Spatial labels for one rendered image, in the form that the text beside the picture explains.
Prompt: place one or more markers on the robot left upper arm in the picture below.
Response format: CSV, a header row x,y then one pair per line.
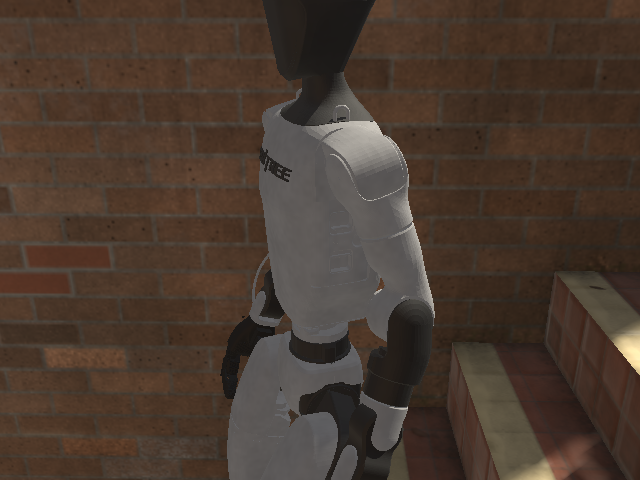
x,y
368,175

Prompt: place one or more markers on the right robot hand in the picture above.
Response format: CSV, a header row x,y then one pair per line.
x,y
241,342

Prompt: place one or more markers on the humanoid robot torso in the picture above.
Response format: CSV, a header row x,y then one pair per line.
x,y
321,277

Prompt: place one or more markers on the robot left forearm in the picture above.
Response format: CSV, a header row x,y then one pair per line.
x,y
376,425

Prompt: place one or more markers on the robot right forearm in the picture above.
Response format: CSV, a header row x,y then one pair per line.
x,y
266,309

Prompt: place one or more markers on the robot right upper arm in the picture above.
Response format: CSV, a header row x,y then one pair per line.
x,y
270,111

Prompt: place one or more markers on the robot head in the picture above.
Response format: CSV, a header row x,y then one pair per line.
x,y
313,40

